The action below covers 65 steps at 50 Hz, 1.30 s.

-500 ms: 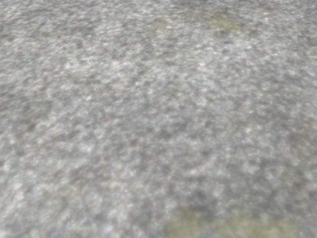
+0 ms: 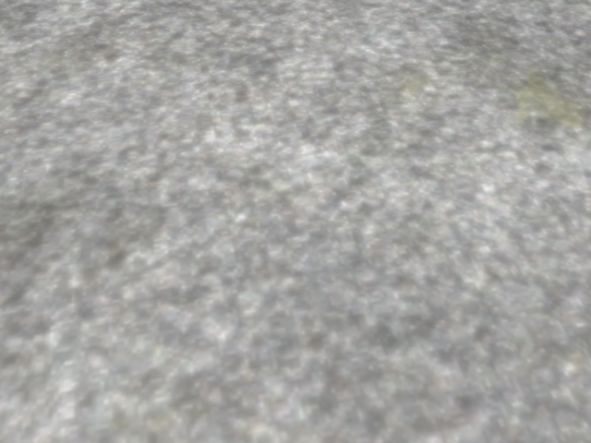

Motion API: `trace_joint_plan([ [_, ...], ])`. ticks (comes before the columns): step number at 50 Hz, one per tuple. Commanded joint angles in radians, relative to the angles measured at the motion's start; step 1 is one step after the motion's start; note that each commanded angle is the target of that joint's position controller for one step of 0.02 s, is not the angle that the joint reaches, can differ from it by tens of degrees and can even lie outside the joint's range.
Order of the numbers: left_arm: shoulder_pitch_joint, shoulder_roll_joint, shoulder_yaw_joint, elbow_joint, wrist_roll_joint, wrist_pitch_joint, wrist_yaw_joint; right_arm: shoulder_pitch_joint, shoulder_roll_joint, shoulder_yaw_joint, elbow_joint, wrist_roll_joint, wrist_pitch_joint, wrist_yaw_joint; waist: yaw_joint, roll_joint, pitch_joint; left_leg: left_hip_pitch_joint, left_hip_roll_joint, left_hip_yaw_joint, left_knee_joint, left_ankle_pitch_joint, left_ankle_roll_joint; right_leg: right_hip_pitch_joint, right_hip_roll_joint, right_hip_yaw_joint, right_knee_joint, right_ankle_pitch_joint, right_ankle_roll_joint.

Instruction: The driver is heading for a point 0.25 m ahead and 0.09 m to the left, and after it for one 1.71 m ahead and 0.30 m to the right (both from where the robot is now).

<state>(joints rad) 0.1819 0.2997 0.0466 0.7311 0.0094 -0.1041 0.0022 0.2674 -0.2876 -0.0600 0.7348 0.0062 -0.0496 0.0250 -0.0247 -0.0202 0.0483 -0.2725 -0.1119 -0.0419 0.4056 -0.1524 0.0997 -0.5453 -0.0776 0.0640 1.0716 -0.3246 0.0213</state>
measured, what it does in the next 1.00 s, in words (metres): walks ahead: right foot, then left foot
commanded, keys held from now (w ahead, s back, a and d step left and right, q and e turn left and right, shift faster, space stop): w+q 0.04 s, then q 0.38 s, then e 0.58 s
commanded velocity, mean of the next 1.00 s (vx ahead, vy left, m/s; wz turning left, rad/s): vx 0.14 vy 0.00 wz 0.15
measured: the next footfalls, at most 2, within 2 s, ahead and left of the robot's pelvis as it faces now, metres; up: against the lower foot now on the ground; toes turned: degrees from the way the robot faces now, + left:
right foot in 0.26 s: +0.34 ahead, -0.12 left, +0.00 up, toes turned +14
left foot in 0.62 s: +0.23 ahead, +0.11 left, +0.00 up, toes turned +15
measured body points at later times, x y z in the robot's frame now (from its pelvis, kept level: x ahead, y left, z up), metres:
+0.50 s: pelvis +0.20 -0.05 +0.00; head +0.24 -0.04 +0.44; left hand +0.28 +0.25 -0.10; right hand +0.41 -0.29 -0.11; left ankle +0.15 +0.09 -0.68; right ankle +0.30 -0.13 -0.74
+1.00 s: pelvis +0.23 -0.05 -0.01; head +0.27 -0.07 +0.43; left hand +0.32 +0.25 -0.11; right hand +0.43 -0.31 -0.13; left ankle +0.18 +0.10 -0.69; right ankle +0.25 -0.13 -0.74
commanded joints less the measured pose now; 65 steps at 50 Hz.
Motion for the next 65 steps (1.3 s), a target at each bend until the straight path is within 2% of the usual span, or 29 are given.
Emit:
trace_joint_plan([
  [1, 0.013, 0.082, 0.025, -0.066, 0.010, 0.006, 0.008, -0.028, -0.160, -0.043, -0.079, 0.003, -0.019, -0.020, 0.033, 0.064, -0.063, 0.039, 0.254, -0.262, -0.196, 0.250, 0.198, -0.062, -0.014, -0.004, -0.129, 0.107, 0.042],
  [7, -0.175, 0.054, 0.014, -0.116, -0.001, -0.005, -0.006, 0.066, -0.181, -0.055, -0.040, 0.016, 0.021, -0.050, -0.037, 0.109, -0.074, -0.006, 0.168, -0.207, -0.080, 0.341, 0.083, 0.108, 0.112, -0.027, -0.509, 0.434, 0.052],
  [10, -0.160, 0.096, 0.032, -0.115, -0.004, -0.006, -0.014, 0.058, -0.162, -0.055, -0.046, 0.016, 0.041, -0.062, -0.011, 0.133, -0.094, 0.094, 0.193, -0.315, 0.033, 0.302, 0.053, 0.129, 0.119, 0.027, -0.589, 0.363, 0.025],
  [12, -0.067, 0.116, 0.044, -0.092, 0.006, -0.015, -0.011, 0.000, -0.141, -0.051, -0.076, 0.014, 0.046, -0.066, 0.049, 0.141, -0.127, 0.110, 0.164, -0.340, 0.163, 0.289, 0.011, 0.238, 0.092, 0.020, -0.670, 0.420, -0.015],
  [13, 0.002, 0.155, 0.052, -0.089, 0.024, -0.019, -0.004, 0.004, -0.096, -0.036, -0.099, 0.005, 0.043, -0.063, 0.072, 0.076, -0.225, 0.050, 0.104, -0.298, 0.338, 0.172, -0.030, 0.431, -0.021, 0.089, -0.658, 0.610, -0.068],
  [14, 0.034, 0.199, 0.054, -0.098, 0.043, -0.008, 0.005, 0.168, -0.026, -0.017, -0.094, -0.011, 0.039, -0.059, 0.004, -0.172, -0.347, -0.178, -0.018, -0.194, 0.614, -0.465, -0.094, 0.735, -0.285, 0.342, -0.577, 1.024, -0.210],
  [15, 0.078, 0.188, 0.061, -0.077, 0.012, 0.016, 0.000, 0.278, -0.101, -0.019, -0.089, 0.011, 0.038, -0.052, -0.002, -0.296, -0.462, -0.318, 0.006, -0.142, 0.823, -0.604, -0.125, 0.830, -0.427, 0.591, -0.601, 0.838, -0.334],
  [16, 0.029, 0.126, 0.046, -0.106, 0.003, 0.030, 0.003, 0.217, -0.177, -0.042, -0.071, 0.023, 0.053, -0.055, 0.024, -0.157, -0.380, -0.365, 0.060, -0.146, 0.912, -0.507, -0.158, 0.741, -0.359, 0.524, -0.647, 0.620, -0.305],
  [17, -0.015, 0.088, 0.033, -0.115, 0.006, 0.046, 0.009, 0.112, -0.201, -0.053, -0.088, 0.022, 0.072, -0.061, 0.042, -0.091, -0.282, -0.390, 0.084, -0.101, 0.925, -0.428, -0.177, 0.641, -0.294, 0.385, -0.670, 0.498, -0.257],
  [18, -0.062, 0.071, 0.023, -0.117, 0.009, 0.060, 0.012, 0.069, -0.196, -0.057, -0.095, 0.019, 0.092, -0.067, 0.034, -0.062, -0.209, -0.378, 0.109, -0.083, 0.904, -0.385, -0.190, 0.528, -0.241, 0.292, -0.698, 0.438, -0.236],
  [20, -0.110, 0.091, 0.028, -0.103, 0.019, 0.073, 0.016, 0.064, -0.143, -0.050, -0.112, 0.019, 0.115, -0.069, 0.003, -0.113, -0.117, -0.285, 0.135, -0.034, 0.810, -0.328, -0.193, 0.336, -0.165, 0.153, -0.768, 0.367, -0.221],
  [25, -0.117, 0.088, 0.028, -0.056, 0.008, 0.071, 0.007, 0.041, -0.048, -0.012, -0.120, -0.012, 0.100, -0.064, 0.004, -0.108, -0.184, -0.085, 0.142, -0.009, 0.484, -0.276, -0.168, 0.305, -0.161, 0.066, -0.772, 0.532, -0.272],
  [28, -0.116, 0.078, 0.018, -0.026, -0.012, 0.076, -0.014, 0.037, -0.045, -0.007, -0.094, -0.018, 0.097, -0.051, 0.001, -0.112, -0.175, 0.062, 0.129, 0.014, 0.218, -0.132, -0.146, 0.271, -0.132, 0.070, -0.763, 0.332, -0.248],
  [30, -0.096, 0.064, 0.006, -0.003, -0.024, 0.078, -0.024, 0.038, -0.069, -0.013, -0.085, -0.027, 0.094, -0.044, -0.021, -0.092, -0.132, 0.213, 0.114, 0.025, 0.008, 0.002, -0.107, 0.172, -0.087, 0.076, -0.741, 0.139, -0.174],
  [31, -0.063, 0.042, -0.004, 0.006, -0.013, 0.072, -0.032, 0.034, -0.123, -0.020, -0.103, -0.038, 0.092, -0.050, -0.011, -0.032, -0.135, 0.290, 0.218, -0.081, -0.015, 0.068, -0.066, 0.105, -0.051, 0.071, -0.700, 0.038, -0.101],
  [32, -0.014, 0.031, -0.006, 0.000, -0.003, 0.066, -0.039, -0.019, -0.214, -0.038, -0.120, -0.041, 0.097, -0.061, 0.053, 0.153, -0.115, 0.212, 0.346, -0.172, -0.024, 0.042, 0.006, 0.092, 0.046, -0.024, -0.615, -0.065, -0.037],
  [33, -0.042, 0.054, 0.001, -0.001, -0.009, 0.071, -0.029, -0.056, -0.173, -0.035, -0.110, -0.044, 0.095, -0.058, 0.040, 0.229, -0.103, 0.042, 0.358, -0.187, -0.084, -0.160, 0.049, 0.190, 0.066, -0.071, -0.554, -0.045, -0.008],
  [34, -0.063, 0.091, 0.015, 0.001, -0.013, 0.079, -0.020, -0.099, -0.152, -0.032, -0.122, -0.042, 0.086, -0.057, 0.034, 0.217, -0.048, 0.006, 0.327, -0.166, -0.102, -0.245, 0.035, 0.189, 0.080, -0.081, -0.491, -0.001, 0.000],
  [36, -0.042, 0.104, 0.030, 0.011, -0.015, 0.097, -0.006, -0.109, -0.159, -0.040, -0.123, -0.031, 0.072, -0.065, 0.022, 0.249, -0.021, 0.010, 0.347, -0.153, -0.092, -0.144, 0.036, 0.133, 0.087, -0.091, -0.378, -0.023, -0.004],
  [40, -0.017, 0.070, 0.036, -0.009, -0.030, 0.118, -0.014, -0.106, -0.142, -0.043, -0.116, -0.013, 0.059, -0.080, 0.012, 0.188, -0.059, 0.119, 0.452, -0.154, -0.015, 0.342, 0.112, 0.035, 0.036, -0.069, -0.175, -0.211, -0.004],
  [45, 0.046, 0.064, 0.043, -0.007, -0.031, 0.132, -0.038, -0.169, -0.154, -0.056, -0.102, 0.016, 0.083, -0.081, 0.048, 0.156, -0.114, 0.109, 0.393, -0.016, 0.118, 0.334, 0.036, 0.234, 0.087, -0.162, -0.493, 0.077, -0.025],
  [46, 0.054, 0.091, 0.054, -0.012, -0.021, 0.133, -0.032, -0.119, -0.134, -0.054, -0.080, 0.018, 0.081, -0.078, 0.046, 0.085, -0.110, 0.055, 0.345, 0.042, 0.217, 0.191, -0.026, 0.310, 0.087, -0.099, -0.610, 0.224, -0.055],
  [47, 0.071, 0.229, 0.088, -0.033, -0.016, 0.128, -0.014, -0.085, -0.078, -0.040, -0.098, -0.022, 0.076, -0.074, 0.010, -0.210, -0.124, -0.164, 0.224, 0.156, 0.501, -0.162, -0.142, 0.461, -0.136, 0.245, -0.680, 0.630, -0.154],
  [48, 0.113, 0.261, 0.087, -0.043, 0.015, 0.115, -0.023, -0.212, -0.055, -0.027, -0.153, -0.030, 0.072, -0.082, 0.082, -0.299, -0.143, -0.355, 0.080, 0.049, 0.696, -0.558, -0.175, 0.489, -0.301, 0.503, -0.730, 0.774, -0.364],
  [49, 0.117, 0.229, 0.075, -0.049, 0.026, 0.095, -0.027, -0.224, -0.094, -0.038, -0.144, -0.017, 0.069, -0.085, 0.097, -0.147, -0.169, -0.384, 0.107, -0.041, 0.817, -0.552, -0.166, 0.510, -0.294, 0.467, -0.732, 0.702, -0.390],
  [51, 0.023, 0.190, 0.066, -0.061, -0.007, 0.083, -0.011, -0.199, -0.111, -0.050, -0.107, -0.010, 0.069, -0.091, 0.051, -0.043, -0.126, -0.412, 0.141, -0.057, 0.799, -0.389, -0.156, 0.493, -0.195, 0.324, -0.707, 0.568, -0.287],
  [53, -0.012, 0.162, 0.054, -0.069, -0.026, 0.096, 0.009, -0.182, -0.115, -0.057, -0.095, -0.013, 0.069, -0.095, 0.031, -0.070, -0.126, -0.362, 0.138, -0.056, 0.762, -0.281, -0.172, 0.456, -0.140, 0.274, -0.714, 0.552, -0.248],
  [58, 0.009, 0.171, 0.059, -0.085, -0.023, 0.116, 0.032, -0.183, -0.078, -0.047, -0.090, -0.005, 0.057, -0.086, 0.043, -0.081, -0.136, -0.336, 0.106, -0.052, 0.575, -0.193, -0.202, 0.483, -0.103, 0.276, -0.724, 0.456, -0.247],
  [65, -0.026, 0.188, 0.071, -0.113, -0.019, 0.137, 0.028, -0.194, -0.092, -0.048, -0.091, 0.001, 0.032, -0.063, 0.057, -0.128, -0.105, -0.189, 0.079, -0.066, 0.342, -0.200, -0.197, 0.372, -0.079, 0.389, -0.724, 0.274, -0.253],
])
